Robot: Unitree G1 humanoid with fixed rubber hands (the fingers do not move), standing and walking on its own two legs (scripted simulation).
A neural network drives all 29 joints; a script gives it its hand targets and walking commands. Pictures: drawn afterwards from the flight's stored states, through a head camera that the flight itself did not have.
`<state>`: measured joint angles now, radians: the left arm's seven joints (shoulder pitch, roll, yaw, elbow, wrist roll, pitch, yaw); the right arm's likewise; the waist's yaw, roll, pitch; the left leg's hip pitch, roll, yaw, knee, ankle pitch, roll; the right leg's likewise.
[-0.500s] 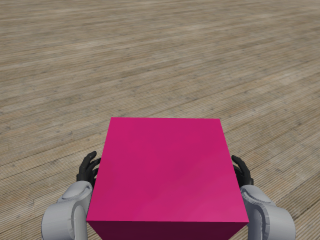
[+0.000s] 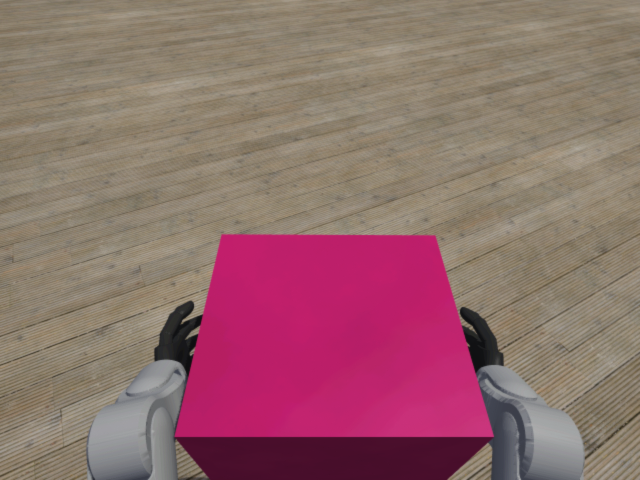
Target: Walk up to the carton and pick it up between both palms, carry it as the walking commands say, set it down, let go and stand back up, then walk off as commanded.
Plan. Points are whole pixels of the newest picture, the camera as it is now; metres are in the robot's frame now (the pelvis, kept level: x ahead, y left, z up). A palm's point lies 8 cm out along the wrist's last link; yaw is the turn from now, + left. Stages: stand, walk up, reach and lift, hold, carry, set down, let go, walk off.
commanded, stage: carry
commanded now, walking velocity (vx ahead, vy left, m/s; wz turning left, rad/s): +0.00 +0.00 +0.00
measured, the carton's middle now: (327, 380) +0.26 +0.01 +0.02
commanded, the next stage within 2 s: none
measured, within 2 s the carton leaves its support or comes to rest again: neither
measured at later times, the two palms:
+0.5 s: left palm (190, 352) +0.26 +0.16 +0.08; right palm (490, 367) +0.25 -0.17 +0.08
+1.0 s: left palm (171, 338) +0.27 +0.19 +0.08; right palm (466, 342) +0.28 -0.15 +0.09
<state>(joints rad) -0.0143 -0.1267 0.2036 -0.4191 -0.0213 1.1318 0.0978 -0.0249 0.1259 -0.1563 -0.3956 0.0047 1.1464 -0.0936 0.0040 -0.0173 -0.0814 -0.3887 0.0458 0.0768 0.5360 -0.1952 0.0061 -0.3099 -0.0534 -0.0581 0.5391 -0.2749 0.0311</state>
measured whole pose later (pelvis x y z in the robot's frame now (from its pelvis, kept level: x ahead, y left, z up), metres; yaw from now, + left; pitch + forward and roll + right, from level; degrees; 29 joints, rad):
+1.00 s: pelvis +0.06 +0.01 +0.00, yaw +0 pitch +3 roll +1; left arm 0.08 -0.13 0.18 -0.53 -0.03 1.19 0.10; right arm 0.07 0.13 -0.12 -0.49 0.02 1.20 -0.10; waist 0.01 -0.04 -0.15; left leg -0.28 0.00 0.12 0.50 -0.26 0.02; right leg -0.22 -0.11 -0.05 0.54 -0.37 0.05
